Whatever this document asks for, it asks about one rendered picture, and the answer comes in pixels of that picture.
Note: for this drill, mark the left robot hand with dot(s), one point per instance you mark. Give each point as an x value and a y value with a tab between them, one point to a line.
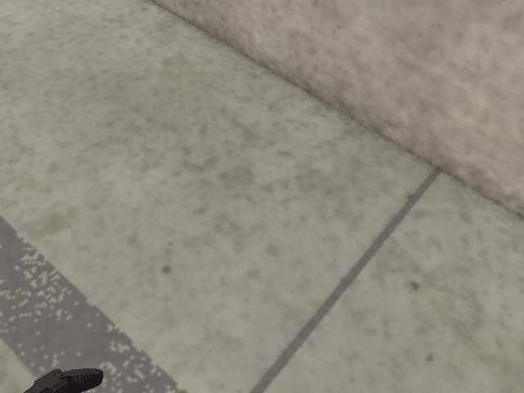
73	381

